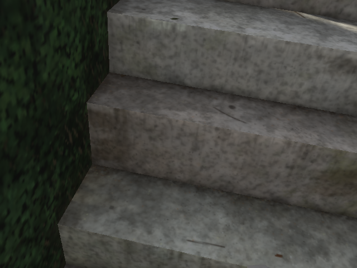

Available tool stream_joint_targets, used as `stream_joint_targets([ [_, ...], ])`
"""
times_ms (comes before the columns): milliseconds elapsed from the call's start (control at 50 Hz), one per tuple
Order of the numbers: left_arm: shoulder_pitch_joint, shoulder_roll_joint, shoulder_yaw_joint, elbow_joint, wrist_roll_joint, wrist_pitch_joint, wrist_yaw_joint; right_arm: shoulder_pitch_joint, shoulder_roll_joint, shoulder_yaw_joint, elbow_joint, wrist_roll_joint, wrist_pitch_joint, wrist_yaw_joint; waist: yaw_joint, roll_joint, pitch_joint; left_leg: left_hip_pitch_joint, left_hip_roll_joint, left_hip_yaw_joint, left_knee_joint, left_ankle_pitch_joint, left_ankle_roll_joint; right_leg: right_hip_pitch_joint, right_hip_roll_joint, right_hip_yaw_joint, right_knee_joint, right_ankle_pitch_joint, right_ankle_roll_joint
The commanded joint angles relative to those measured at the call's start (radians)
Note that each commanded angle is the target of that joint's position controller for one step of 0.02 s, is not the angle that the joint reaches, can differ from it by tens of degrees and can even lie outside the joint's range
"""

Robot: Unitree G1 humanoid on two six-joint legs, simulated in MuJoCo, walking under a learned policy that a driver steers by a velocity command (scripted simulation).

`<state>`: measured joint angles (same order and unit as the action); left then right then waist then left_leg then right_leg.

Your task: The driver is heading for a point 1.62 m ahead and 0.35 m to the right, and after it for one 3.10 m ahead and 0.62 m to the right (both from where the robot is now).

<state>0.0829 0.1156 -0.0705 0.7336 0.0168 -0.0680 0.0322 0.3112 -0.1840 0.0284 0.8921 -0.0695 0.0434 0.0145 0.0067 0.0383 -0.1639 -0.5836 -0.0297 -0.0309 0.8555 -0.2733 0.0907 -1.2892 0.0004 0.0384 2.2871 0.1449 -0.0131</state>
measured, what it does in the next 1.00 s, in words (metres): climbs: right foot 0.24 m higher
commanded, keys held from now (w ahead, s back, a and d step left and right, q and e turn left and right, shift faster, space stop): w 1.00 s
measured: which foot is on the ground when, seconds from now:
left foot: down 0.00-0.84, up 0.86-1.00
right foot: up 0.00-0.78, down 0.80-1.00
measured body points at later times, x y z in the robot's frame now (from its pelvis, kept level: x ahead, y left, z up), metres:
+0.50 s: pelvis +0.08 -0.05 +0.05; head +0.04 -0.01 +0.50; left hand +0.21 +0.11 -0.09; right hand +0.05 -0.27 -0.09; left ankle +0.10 +0.02 -0.70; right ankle +0.15 -0.21 -0.25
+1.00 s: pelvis +0.19 -0.21 +0.18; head +0.15 -0.23 +0.63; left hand +0.21 +0.02 +0.03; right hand +0.30 -0.45 +0.04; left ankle +0.17 -0.03 -0.29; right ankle +0.24 -0.32 -0.46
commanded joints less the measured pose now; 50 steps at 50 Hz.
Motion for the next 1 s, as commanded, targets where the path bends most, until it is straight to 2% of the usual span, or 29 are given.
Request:
stream_joint_targets([
  [20,0.097,0.038,0.011,0.033,-0.019,0.02,0.041,-0.156,-0.04,0.023,-0.072,0.013,-0.029,0.0,0.062,0.1,0.134,-0.083,0.164,-0.279,-0.427,-0.292,-0.095,-0.105,0.054,0.048,0.166,0.036,0.027],
  [60,0.111,0.032,0.004,0.053,-0.016,0.024,0.053,-0.088,-0.056,0.02,-0.044,0.016,-0.028,-0.009,0.023,0.111,0.136,0.043,0.181,-0.322,-0.477,-0.281,-0.119,-0.187,0.078,0.061,0.136,0.012,0.029],
  [80,0.116,0.04,0.002,0.069,0.003,0.016,0.052,-0.048,-0.071,0.011,-0.023,0.007,-0.035,-0.012,0.005,0.116,0.095,0.133,0.189,-0.351,-0.498,-0.288,-0.123,-0.222,0.091,0.052,0.111,0.004,0.022],
  [140,0.089,0.038,-0.004,0.092,-0.019,0.011,0.054,-0.009,-0.091,0.002,0.001,0.009,-0.039,-0.032,-0.024,0.125,0.081,0.34,0.23,-0.358,-0.518,-0.221,-0.121,-0.345,0.113,0.089,0.092,-0.031,0.03],
  [180,0.112,0.022,-0.01,0.105,-0.031,0.004,0.044,-0.016,-0.075,0.009,0.02,0.013,-0.039,-0.034,-0.011,0.111,0.073,0.428,0.249,-0.338,-0.506,-0.184,-0.113,-0.416,0.124,0.138,0.146,-0.053,0.027],
  [300,0.12,-0.005,-0.042,0.089,-0.032,-0.015,0.013,0.034,-0.045,0.008,0.084,0.021,-0.05,-0.029,-0.007,0.063,0.086,0.429,0.274,-0.362,-0.543,-0.228,-0.046,-0.483,0.094,0.124,0.182,-0.097,0.015],
  [320,0.089,-0.018,-0.051,0.084,-0.031,-0.019,0.009,0.029,-0.064,-0.002,0.084,0.007,-0.049,-0.027,-0.018,0.068,0.082,0.445,0.288,-0.383,-0.558,-0.234,-0.027,-0.52,0.077,0.108,0.187,-0.093,0.019],
  [360,0.078,-0.016,-0.058,0.081,-0.029,-0.027,0.009,0.044,-0.05,0.005,0.096,0.009,-0.059,-0.025,-0.019,0.044,0.09,0.43,0.306,-0.387,-0.574,-0.229,-0.004,-0.536,0.055,0.098,0.186,-0.074,0.021],
  [420,0.039,-0.035,-0.076,0.072,-0.039,-0.041,0.014,0.092,-0.049,0.005,0.14,0.018,-0.078,-0.025,-0.022,0.065,0.12,0.425,0.324,-0.388,-0.605,-0.213,0.021,-0.595,0.026,0.077,0.198,-0.078,0.016],
  [480,-0.067,-0.055,-0.091,0.025,-0.041,-0.041,0.016,0.172,-0.051,0.002,0.176,0.03,-0.065,-0.028,-0.052,0.115,0.138,0.428,0.336,-0.397,-0.661,-0.271,0.047,-0.636,-0.027,0.004,0.164,-0.169,0.015],
  [540,-0.121,-0.069,-0.106,-0.023,-0.023,-0.027,0.014,0.166,-0.07,-0.001,0.191,0.027,-0.073,-0.025,-0.032,0.135,0.122,0.352,0.326,-0.356,-0.709,-0.261,0.089,-0.548,-0.086,-0.065,0.114,-0.198,0.016],
  [600,-0.209,-0.082,-0.111,-0.091,-0.012,-0.031,0.004,0.239,-0.077,-0.016,0.225,0.044,-0.089,-0.007,-0.07,0.118,0.125,0.468,0.367,-0.372,-0.743,-0.238,0.158,-0.598,-0.153,-0.081,0.092,-0.31,0.013],
  [620,-0.293,-0.115,-0.121,-0.133,-0.004,-0.032,0.0,0.294,-0.066,-0.022,0.24,0.044,-0.08,-0.019,-0.095,0.16,0.12,0.486,0.4,-0.388,-0.767,-0.163,0.179,-0.608,-0.174,-0.026,0.139,-0.434,-0.003],
  [660,-0.283,-0.146,-0.129,-0.136,-0.003,-0.021,-0.028,0.279,-0.06,-0.027,0.24,0.032,-0.053,-0.035,-0.067,0.1,0.076,0.468,0.386,-0.291,-0.801,-0.041,0.19,-0.429,-0.176,-0.082,0.092,-0.466,0.005],
  [700,-0.367,-0.162,-0.135,-0.179,0.01,-0.015,-0.039,0.293,-0.051,-0.032,0.248,0.05,-0.034,-0.048,-0.084,0.096,0.071,0.382,0.368,-0.179,-0.858,0.083,0.168,-0.2,-0.183,-0.099,-0.106,-0.505,-0.002],
  [720,-0.349,-0.154,-0.136,-0.183,0.017,-0.009,-0.042,0.269,-0.065,-0.036,0.241,0.071,-0.029,-0.055,-0.055,0.102,0.064,0.331,0.348,-0.129,-0.884,0.123,0.151,-0.029,-0.179,-0.117,-0.265,-0.551,-0.014],
  [740,-0.318,-0.111,-0.127,-0.17,0.001,-0.003,-0.049,0.178,-0.077,-0.036,0.217,0.097,-0.031,-0.054,-0.004,0.121,0.076,0.198,0.307,-0.022,-0.924,0.303,0.147,0.276,-0.147,-0.173,-0.554,-0.626,-0.042],
  [760,-0.331,-0.067,-0.095,-0.174,-0.003,-0.001,-0.044,0.226,-0.109,-0.048,0.217,0.113,-0.044,-0.052,-0.002,0.199,0.038,0.199,0.303,-0.027,-0.888,0.656,0.171,0.53,-0.07,-0.204,-0.702,-0.765,-0.043],
  [780,-0.176,0.013,-0.033,-0.099,-0.017,0.017,-0.032,0.287,-0.144,-0.049,0.24,0.074,-0.054,-0.043,0.035,0.212,-0.061,0.342,0.318,-0.027,-0.807,1.021,0.211,0.66,0.04,-0.334,-0.706,-0.902,-0.035],
  [800,-0.072,0.072,0.003,-0.087,-0.033,0.019,-0.026,0.274,-0.196,-0.059,0.251,0.076,-0.065,-0.048,0.109,0.283,-0.073,0.49,0.331,-0.013,-0.626,1.443,0.194,0.722,0.037,-0.22,-0.872,-0.948,-0.05],
  [820,0.076,0.15,0.044,-0.036,-0.012,0.022,-0.035,0.203,-0.216,-0.061,0.233,0.082,-0.076,-0.054,0.189,0.304,-0.142,0.547,0.33,0.002,-0.357,1.569,0.171,0.834,-0.004,0.031,-1.065,-0.9,-0.076],
  [840,0.267,0.238,0.091,0.048,0.022,0.031,-0.048,0.282,-0.068,-0.051,0.191,0.071,-0.106,-0.032,0.134,-0.215,-0.342,0.033,0.184,-0.07,0.003,1.314,0.161,1.316,-0.256,0.65,-1.405,-1.144,-0.239],
  [860,0.474,0.347,0.133,0.126,0.062,0.078,-0.021,0.153,-0.04,-0.052,0.214,0.061,-0.142,0.011,0.224,-0.486,-0.477,-0.148,-0.007,-0.266,0.448,0.446,0.141,1.379,-0.329,1.132,-1.886,-1.342,-0.296],
  [880,0.375,0.294,0.119,0.16,0.046,0.086,-0.022,0.063,0.018,-0.051,0.136,0.057,-0.147,0.049,0.152,-0.427,-0.372,-0.279,-0.061,-0.419,0.883,0.331,0.114,1.199,-0.323,1.117,-1.917,-1.366,-0.178],
  [900,0.206,0.2,0.089,0.17,0.022,0.1,-0.026,-0.109,0.095,-0.024,0.018,0.062,-0.139,0.06,0.05,-0.344,-0.172,-0.398,-0.047,-0.374,1.102,0.29,0.108,0.962,-0.297,0.922,-1.841,-1.317,-0.099],
  [920,0.07,0.083,0.071,0.214,0.026,0.097,-0.034,-0.205,0.121,-0.015,-0.056,0.072,-0.131,0.052,-0.03,-0.252,0.038,-0.47,-0.025,-0.299,1.12,0.259,0.102,0.742,-0.273,0.664,-1.746,-1.239,-0.078],
  [940,-0.021,-0.01,0.053,0.23,0.032,0.087,-0.034,-0.192,0.093,-0.011,-0.091,0.071,-0.108,0.036,-0.088,-0.214,0.145,-0.462,-0.006,-0.228,1.122,0.273,0.083,0.601,-0.244,0.464,-1.671,-1.129,-0.051],
  [960,-0.06,-0.077,0.036,0.254,0.045,0.076,-0.038,-0.15,0.079,-0.004,-0.096,0.08,-0.096,0.028,-0.133,-0.201,0.187,-0.447,-0.024,-0.207,1.21,0.272,0.073,0.531,-0.214,0.369,-1.663,-1.043,-0.043],
  [1000,0.024,-0.082,0.036,0.312,0.043,0.045,-0.051,-0.055,0.067,0.001,-0.058,0.089,-0.086,0.026,-0.154,-0.145,0.207,-0.492,-0.043,-0.192,1.253,0.371,0.076,0.556,-0.21,0.266,-1.706,-0.911,-0.076],
])
Keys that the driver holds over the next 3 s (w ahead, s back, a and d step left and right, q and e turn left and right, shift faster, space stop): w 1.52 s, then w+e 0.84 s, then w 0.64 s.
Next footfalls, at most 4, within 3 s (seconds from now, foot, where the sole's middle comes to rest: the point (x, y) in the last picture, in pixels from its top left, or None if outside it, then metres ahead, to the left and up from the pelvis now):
0.80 right None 0.28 -0.33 -0.50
1.48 left None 0.37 0.01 -0.50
1.96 right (259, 236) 0.54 -0.22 -0.31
2.62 left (158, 94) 0.82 0.09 -0.05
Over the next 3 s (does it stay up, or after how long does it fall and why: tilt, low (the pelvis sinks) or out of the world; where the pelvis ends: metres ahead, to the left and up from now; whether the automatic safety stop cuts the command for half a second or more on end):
stays up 0.59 0.01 0.60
